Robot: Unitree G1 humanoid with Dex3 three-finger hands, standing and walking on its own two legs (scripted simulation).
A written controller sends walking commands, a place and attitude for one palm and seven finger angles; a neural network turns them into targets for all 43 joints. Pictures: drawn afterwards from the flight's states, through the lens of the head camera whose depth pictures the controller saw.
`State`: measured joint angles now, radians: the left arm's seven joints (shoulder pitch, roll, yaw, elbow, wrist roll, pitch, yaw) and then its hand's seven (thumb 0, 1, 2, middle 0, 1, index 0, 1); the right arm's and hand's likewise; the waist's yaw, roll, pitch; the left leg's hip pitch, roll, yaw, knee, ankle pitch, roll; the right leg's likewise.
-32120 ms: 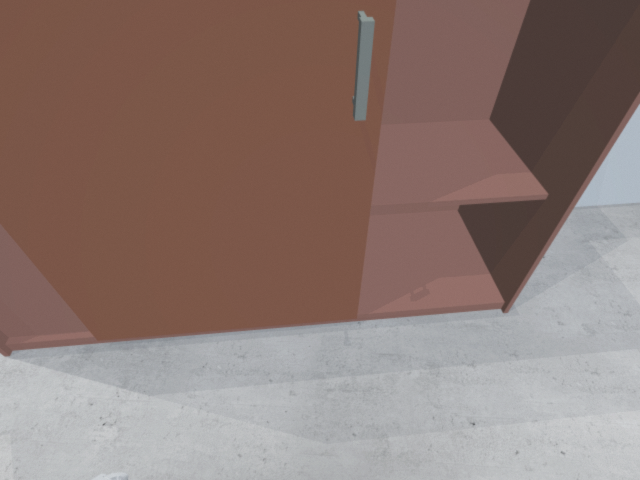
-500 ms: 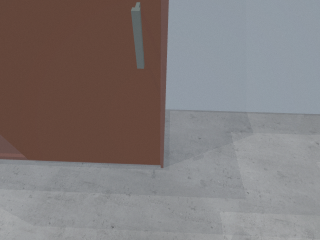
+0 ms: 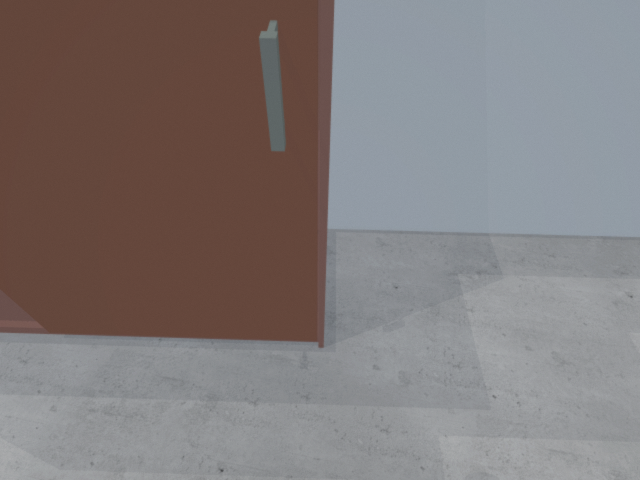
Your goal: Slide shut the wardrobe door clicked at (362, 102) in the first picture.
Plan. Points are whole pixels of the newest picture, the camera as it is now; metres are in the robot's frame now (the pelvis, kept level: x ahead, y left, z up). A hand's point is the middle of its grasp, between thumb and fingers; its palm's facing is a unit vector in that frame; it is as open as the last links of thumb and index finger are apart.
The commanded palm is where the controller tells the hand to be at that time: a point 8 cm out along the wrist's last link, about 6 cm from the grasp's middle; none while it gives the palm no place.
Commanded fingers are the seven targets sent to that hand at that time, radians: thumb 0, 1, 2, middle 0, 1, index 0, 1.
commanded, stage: look to check the result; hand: left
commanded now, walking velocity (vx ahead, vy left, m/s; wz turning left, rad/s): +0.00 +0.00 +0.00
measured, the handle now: (275, 89) +0.60 +0.10 +0.18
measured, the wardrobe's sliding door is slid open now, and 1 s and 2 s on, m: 0.00 0.00 0.00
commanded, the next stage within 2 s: stand and wait in 0.60 s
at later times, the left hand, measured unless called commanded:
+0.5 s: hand out of the picture +0.03 +0.17 -0.18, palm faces +0.03 -0.98 -0.19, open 7.3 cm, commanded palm none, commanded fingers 0.00 0.90 0.90 -0.20 -0.30 -0.20 -0.30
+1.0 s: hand out of the picture +0.07 +0.18 -0.17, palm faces +0.02 -0.97 -0.22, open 7.3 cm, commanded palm none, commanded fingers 0.00 0.90 0.90 -0.20 -0.30 -0.20 -0.30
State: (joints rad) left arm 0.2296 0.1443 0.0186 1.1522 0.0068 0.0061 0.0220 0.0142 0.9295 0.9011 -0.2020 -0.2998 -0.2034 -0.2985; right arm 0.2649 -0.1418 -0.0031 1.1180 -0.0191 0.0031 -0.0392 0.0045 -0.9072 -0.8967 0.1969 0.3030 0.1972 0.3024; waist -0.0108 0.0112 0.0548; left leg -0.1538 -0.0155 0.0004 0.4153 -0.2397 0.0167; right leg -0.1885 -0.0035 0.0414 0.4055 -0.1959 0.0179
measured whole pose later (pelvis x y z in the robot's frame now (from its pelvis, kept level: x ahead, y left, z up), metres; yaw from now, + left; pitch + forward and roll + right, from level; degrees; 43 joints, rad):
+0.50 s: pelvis +0.02 +0.00 +0.00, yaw +0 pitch -1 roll +0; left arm 0.21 0.15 0.02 1.15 0.01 0.00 0.02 0.01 0.92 0.90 -0.20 -0.30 -0.20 -0.30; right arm 0.24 -0.15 0.00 1.13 -0.02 0.00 -0.04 0.00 -0.91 -0.90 0.20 0.30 0.20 0.30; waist -0.01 0.01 0.07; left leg -0.13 -0.01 0.00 0.40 -0.25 0.01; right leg -0.16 0.00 0.04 0.40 -0.22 0.01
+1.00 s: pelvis +0.03 -0.01 +0.00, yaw +0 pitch -1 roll +0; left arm 0.16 0.19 0.03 1.14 0.00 0.00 0.01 0.01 0.91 0.90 -0.20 -0.30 -0.20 -0.30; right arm 0.19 -0.20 -0.01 1.13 -0.02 -0.01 -0.04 0.00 -0.90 -0.90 0.20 0.30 0.20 0.30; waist -0.01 0.01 0.07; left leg -0.09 0.00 0.00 0.36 -0.25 0.00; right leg -0.14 0.01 0.04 0.37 -0.22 0.00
